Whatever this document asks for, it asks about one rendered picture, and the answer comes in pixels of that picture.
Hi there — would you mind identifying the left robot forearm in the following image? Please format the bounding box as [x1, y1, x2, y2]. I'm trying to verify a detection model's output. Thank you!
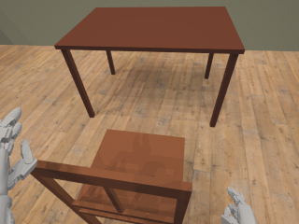
[0, 195, 15, 224]

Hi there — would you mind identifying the chair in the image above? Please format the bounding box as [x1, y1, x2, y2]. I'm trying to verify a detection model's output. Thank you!
[30, 129, 192, 224]

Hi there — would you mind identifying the table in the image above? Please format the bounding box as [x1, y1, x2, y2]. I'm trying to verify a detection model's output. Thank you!
[54, 7, 245, 128]

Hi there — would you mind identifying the robot right hand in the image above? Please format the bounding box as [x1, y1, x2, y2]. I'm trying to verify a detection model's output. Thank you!
[221, 187, 257, 224]

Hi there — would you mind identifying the robot left hand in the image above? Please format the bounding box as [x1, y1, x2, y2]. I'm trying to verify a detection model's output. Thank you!
[0, 107, 37, 195]

